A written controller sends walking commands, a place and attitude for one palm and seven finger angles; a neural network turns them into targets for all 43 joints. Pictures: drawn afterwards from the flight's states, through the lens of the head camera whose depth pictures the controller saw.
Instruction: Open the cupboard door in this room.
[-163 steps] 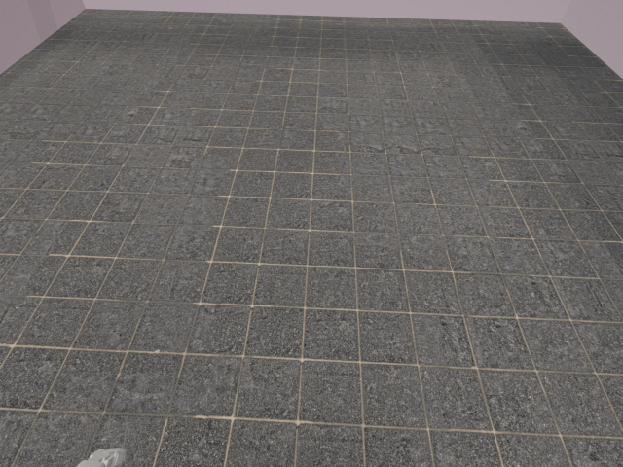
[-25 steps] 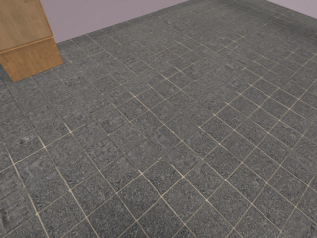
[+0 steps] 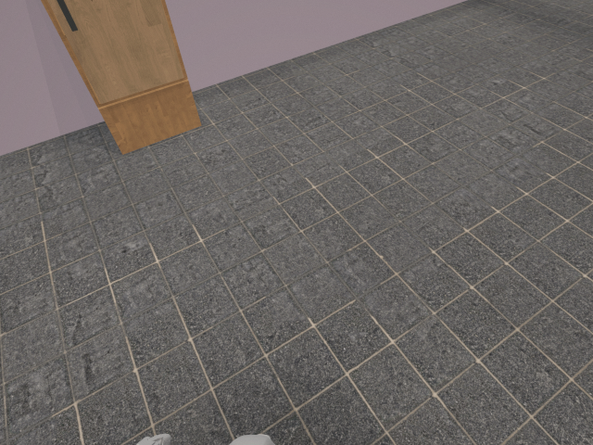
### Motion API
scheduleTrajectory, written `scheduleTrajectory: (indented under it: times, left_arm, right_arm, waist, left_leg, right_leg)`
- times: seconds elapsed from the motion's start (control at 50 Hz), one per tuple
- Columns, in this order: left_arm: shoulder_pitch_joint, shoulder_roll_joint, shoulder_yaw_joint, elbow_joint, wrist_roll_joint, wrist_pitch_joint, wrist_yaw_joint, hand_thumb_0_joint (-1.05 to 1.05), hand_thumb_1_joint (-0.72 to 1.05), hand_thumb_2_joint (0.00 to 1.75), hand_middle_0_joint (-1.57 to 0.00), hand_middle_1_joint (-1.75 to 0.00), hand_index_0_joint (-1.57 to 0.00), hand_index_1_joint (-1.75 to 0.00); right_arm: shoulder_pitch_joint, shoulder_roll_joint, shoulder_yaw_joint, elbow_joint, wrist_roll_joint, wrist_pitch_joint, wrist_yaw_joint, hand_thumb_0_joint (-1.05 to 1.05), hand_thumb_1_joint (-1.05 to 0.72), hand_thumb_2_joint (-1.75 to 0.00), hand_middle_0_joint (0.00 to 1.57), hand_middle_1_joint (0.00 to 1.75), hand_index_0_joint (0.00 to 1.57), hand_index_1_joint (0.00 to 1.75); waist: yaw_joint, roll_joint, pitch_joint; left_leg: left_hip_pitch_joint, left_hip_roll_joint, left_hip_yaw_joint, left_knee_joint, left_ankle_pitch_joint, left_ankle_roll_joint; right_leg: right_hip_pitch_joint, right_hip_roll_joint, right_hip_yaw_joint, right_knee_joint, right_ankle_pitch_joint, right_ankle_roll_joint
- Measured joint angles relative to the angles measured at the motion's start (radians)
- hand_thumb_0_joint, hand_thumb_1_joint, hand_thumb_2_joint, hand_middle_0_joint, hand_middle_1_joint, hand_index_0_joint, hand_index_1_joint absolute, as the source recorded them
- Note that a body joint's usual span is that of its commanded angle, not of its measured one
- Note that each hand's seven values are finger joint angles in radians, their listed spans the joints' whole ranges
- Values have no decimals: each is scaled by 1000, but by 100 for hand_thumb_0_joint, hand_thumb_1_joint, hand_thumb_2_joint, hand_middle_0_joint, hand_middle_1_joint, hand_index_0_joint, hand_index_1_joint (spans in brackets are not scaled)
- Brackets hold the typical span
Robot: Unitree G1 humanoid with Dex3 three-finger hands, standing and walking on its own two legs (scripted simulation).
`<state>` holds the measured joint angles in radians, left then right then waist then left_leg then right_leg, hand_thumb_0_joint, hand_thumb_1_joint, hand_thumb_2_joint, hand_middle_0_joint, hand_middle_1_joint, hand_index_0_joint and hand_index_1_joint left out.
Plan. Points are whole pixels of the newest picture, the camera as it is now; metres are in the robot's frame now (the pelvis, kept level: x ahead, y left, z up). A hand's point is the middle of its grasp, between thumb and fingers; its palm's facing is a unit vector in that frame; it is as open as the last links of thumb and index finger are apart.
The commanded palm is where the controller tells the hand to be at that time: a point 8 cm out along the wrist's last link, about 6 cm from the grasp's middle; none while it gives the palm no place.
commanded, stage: stand and wait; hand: left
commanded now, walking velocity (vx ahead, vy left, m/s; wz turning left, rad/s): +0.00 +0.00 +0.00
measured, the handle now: (64, 8) +1.61 +0.99 -0.02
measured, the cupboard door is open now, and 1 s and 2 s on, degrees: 0 0 0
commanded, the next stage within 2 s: turn or walk to find it in 0.86 s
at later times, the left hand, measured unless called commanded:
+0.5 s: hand out of the picture -0.03 +0.22 -0.18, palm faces +0.09 -0.98 -0.20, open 7.4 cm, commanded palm none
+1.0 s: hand out of the picture -0.05 +0.19 -0.17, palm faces +0.07 -0.98 -0.17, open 7.4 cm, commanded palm none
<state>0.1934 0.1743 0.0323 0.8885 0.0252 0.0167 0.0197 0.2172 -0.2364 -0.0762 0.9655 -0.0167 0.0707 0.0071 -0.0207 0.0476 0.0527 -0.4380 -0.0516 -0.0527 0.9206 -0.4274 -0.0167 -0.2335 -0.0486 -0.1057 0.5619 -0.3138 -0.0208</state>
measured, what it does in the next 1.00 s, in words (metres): steps on the spot: left foot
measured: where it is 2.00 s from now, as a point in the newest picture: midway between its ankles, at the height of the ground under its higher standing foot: outside the picture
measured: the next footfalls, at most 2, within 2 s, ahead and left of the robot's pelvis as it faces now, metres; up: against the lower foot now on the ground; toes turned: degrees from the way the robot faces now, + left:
left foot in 0.28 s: +0.01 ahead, +0.15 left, +0.00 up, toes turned +6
right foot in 1.56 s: +0.00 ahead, -0.09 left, +0.00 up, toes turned +17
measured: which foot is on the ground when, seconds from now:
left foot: up 0.00-0.26, down 0.28-1.00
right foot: down 0.00-1.00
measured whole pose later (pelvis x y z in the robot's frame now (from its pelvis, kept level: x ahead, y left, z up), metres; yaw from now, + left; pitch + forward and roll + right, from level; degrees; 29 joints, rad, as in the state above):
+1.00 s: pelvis -0.04 +0.03 +0.01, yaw +3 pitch -2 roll +0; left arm 0.28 0.14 0.00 1.13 0.01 0.02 0.03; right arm 0.35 -0.13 -0.01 1.17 -0.01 0.02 -0.02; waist -0.02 -0.01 0.04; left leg -0.20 0.01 0.05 0.44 -0.21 0.01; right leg -0.19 -0.06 -0.08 0.45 -0.23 0.02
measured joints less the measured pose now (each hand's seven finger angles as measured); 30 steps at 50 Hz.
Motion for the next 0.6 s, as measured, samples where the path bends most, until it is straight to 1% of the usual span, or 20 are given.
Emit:
scheduleTrajectory:
  times: [0.04, 0.06, 0.1, 0.14, 0.2, 0.24, 0.26, 0.28, 0.3, 0.34, 0.4, 0.42, 0.46, 0.5, 0.52, 0.56, 0.6]
  left_arm:
    - [14, -7, -4, 7, 1, -1, 1, 0, 90, 89, -20, -30, -20, -30]
    - [20, -9, -5, 13, 2, -1, 1, 0, 90, 89, -20, -30, -20, -30]
    - [33, -10, -8, 26, 5, -3, 2, 0, 90, 89, -20, -30, -20, -30]
    - [45, -9, -10, 42, 7, -4, 2, 0, 90, 89, -20, -30, -20, -30]
    - [64, -4, -11, 68, 11, -6, 0, 0, 90, 89, -20, -30, -20, -30]
    - [76, 2, -10, 91, 8, -3, 0, 0, 90, 89, -20, -30, -20, -30]
    - [83, 4, -9, 103, 5, -1, 1, 0, 90, 89, -20, -30, -21, -30]
    - [89, 8, -8, 115, 0, 4, 1, 0, 90, 89, -20, -30, -21, -30]
    - [90, 17, -5, 130, -4, 11, 2, 0, 90, 89, -20, -30, -20, -30]
    - [95, 32, -4, 158, -7, 26, 6, 0, 90, 89, -20, -30, -20, -30]
    - [91, 37, -8, 194, -9, 39, 4, 1, 91, 89, -20, -30, -20, -30]
    - [90, 35, -10, 201, -9, 37, 3, 1, 91, 89, -20, -30, -20, -30]
    - [89, 29, -14, 210, -9, 29, 2, 1, 91, 89, -20, -30, -20, -30]
    - [92, 26, -19, 216, -8, 15, 1, 1, 91, 89, -20, -30, -20, -30]
    - [89, 17, -22, 226, -7, 9, 4, 1, 91, 89, -20, -30, -20, -30]
    - [90, -1, -31, 238, -6, 2, 4, 0, 91, 89, -20, -30, -20, -30]
    - [93, -12, -37, 244, -6, -3, 4, 0, 91, 89, -20, -30, -20, -30]
  right_arm:
    - [1, -8, -4, 10, -1, 3, 4, 0, -91, -90, 20, 30, 20, 30]
    - [1, -10, -5, 14, -1, 3, 4, 0, -91, -90, 20, 30, 20, 30]
    - [0, -10, -4, 22, 0, 3, 4, 0, -91, -90, 20, 30, 20, 30]
    - [-3, -6, 0, 32, 2, 3, 1, 0, -91, -90, 20, 30, 20, 30]
    - [-16, 4, 11, 46, 6, -3, -4, 0, -91, -90, 20, 30, 20, 30]
    - [-25, 12, 21, 52, 9, -14, -9, 0, -91, -90, 19, 30, 20, 30]
    - [-27, 16, 27, 54, 10, -23, -10, 0, -91, -90, 19, 30, 20, 30]
    - [-28, 20, 31, 57, 10, -34, -12, 0, -91, -90, 20, 30, 20, 30]
    - [-34, 34, 36, 65, 8, -42, -14, 0, -91, -90, 19, 30, 20, 30]
    - [-41, 61, 50, 76, 5, -53, -20, 0, -91, -90, 20, 30, 20, 30]
    - [-47, 90, 63, 86, 5, -66, -35, 0, -91, -90, 20, 30, 20, 30]
    - [-50, 91, 61, 89, 6, -68, -41, 0, -92, -90, 20, 30, 20, 30]
    - [-54, 89, 61, 98, 7, -71, -44, 0, -93, -90, 20, 30, 20, 30]
    - [-54, 89, 63, 108, 11, -73, -43, 0, -93, -90, 20, 30, 21, 30]
    - [-55, 85, 62, 116, 14, -74, -42, 0, -93, -90, 20, 30, 21, 30]
    - [-50, 74, 56, 127, 18, -72, -43, 0, -93, -90, 20, 30, 21, 30]
    - [-41, 67, 56, 136, 17, -70, -40, -1, -93, -90, 20, 30, 21, 30]
  waist:
    - [2, -2, 2]
    - [2, -5, 3]
    - [4, -15, 4]
    - [10, -27, 5]
    - [26, -46, 10]
    - [34, -56, 10]
    - [36, -56, 8]
    - [37, -56, 6]
    - [43, -76, 10]
    - [55, -105, 9]
    - [53, -109, 4]
    - [51, -106, 3]
    - [49, -99, -1]
    - [49, -102, -8]
    - [48, -89, -6]
    - [41, -62, -15]
    - [37, -51, -26]
  left_leg:
    - [-33, 17, 16, 132, 24, -13]
    - [-38, 28, 23, 162, 35, -19]
    - [-26, 48, 32, 161, 43, -29]
    - [8, 64, 42, 96, 30, -34]
    - [85, 80, 64, -72, 4, -33]
    - [149, 84, 80, -217, 49, -29]
    - [188, 87, 86, -306, 105, -26]
    - [213, 89, 88, -363, 136, -1]
    - [217, 78, 95, -364, 129, 17]
    - [231, 66, 114, -373, 115, 32]
    - [252, 56, 119, -421, 139, 40]
    - [257, 53, 118, -436, 149, 42]
    - [263, 45, 120, -454, 163, 44]
    - [260, 33, 127, -450, 163, 42]
    - [263, 37, 125, -443, 160, 40]
    - [275, 46, 120, -454, 164, 38]
    - [284, 49, 121, -472, 175, 37]
  right_leg:
    - [20, -7, -15, -25, 11, 1]
    - [28, -10, -22, -35, 16, 2]
    - [38, -17, -32, -50, 23, 4]
    - [41, -24, -39, -58, 28, 6]
    - [35, -32, -43, -54, 29, 14]
    - [24, -35, -47, -37, 24, 24]
    - [16, -34, -49, -21, 16, 31]
    - [5, -34, -53, 2, 6, 39]
    - [0, -45, -46, 18, -3, 46]
    - [-11, -49, -12, 60, -74, 55]
    - [-26, -37, 25, 132, -134, 55]
    - [-22, -35, 32, 127, -131, 55]
    - [1, -34, 39, 67, -86, 56]
    - [43, -38, 47, -44, 23, 55]
    - [54, -33, 46, -62, 48, 54]
    - [72, -23, 40, -83, 52, 54]
    - [81, -19, 40, -102, 54, 54]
